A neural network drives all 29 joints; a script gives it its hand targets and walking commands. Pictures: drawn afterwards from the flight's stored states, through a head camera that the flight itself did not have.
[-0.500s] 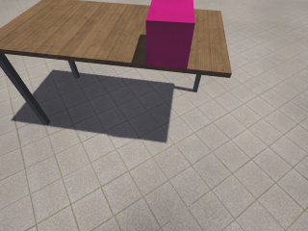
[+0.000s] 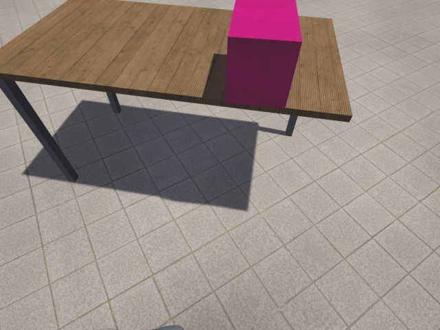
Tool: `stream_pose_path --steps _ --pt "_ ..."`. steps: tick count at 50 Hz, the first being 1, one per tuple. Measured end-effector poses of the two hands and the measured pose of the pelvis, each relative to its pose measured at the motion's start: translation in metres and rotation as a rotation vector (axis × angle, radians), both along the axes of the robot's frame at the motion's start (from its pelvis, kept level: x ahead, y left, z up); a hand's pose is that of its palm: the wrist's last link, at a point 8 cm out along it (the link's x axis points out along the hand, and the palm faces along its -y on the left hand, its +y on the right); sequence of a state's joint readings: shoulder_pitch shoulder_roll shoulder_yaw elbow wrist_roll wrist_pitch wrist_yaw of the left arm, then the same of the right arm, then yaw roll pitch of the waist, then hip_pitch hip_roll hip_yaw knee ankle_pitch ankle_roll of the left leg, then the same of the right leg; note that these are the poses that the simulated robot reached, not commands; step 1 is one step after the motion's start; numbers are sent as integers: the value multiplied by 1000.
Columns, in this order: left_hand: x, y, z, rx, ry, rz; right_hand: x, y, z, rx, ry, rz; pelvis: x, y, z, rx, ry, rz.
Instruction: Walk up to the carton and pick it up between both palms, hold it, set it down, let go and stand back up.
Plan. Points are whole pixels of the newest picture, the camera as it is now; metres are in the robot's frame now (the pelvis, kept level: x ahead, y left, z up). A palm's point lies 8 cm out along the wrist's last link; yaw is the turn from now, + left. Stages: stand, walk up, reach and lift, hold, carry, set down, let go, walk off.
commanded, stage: walk up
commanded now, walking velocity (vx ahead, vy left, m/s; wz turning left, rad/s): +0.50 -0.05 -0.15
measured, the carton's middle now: (260, 50) +0.88 -0.08 +0.05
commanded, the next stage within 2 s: none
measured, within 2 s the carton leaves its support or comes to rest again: neither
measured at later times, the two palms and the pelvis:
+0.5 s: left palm (139, 237) +0.34 +0.23 -0.16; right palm out of the picture +0.07 -0.19 -0.12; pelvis +0.21 +0.00 -0.01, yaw -2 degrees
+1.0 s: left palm (164, 226) +0.37 +0.17 -0.17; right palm (325, 194) +0.48 -0.26 -0.14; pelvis +0.39 -0.05 -0.02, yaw -1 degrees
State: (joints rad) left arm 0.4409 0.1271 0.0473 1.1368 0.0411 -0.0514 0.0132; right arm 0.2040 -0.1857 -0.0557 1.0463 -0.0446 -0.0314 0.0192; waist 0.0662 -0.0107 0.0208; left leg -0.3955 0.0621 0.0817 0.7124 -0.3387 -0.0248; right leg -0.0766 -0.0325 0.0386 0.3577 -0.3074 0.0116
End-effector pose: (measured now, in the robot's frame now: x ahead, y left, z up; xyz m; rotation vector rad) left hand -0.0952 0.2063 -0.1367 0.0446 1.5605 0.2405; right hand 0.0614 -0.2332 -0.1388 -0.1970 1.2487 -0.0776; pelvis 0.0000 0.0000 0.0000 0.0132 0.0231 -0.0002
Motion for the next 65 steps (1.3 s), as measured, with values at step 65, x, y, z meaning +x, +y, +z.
stream_pose_path --steps 65 --pt "536 -47 -23 26 -225 -223 310 -133 16 -170 91 -199 364 -98 -9 -52 -11 -48"
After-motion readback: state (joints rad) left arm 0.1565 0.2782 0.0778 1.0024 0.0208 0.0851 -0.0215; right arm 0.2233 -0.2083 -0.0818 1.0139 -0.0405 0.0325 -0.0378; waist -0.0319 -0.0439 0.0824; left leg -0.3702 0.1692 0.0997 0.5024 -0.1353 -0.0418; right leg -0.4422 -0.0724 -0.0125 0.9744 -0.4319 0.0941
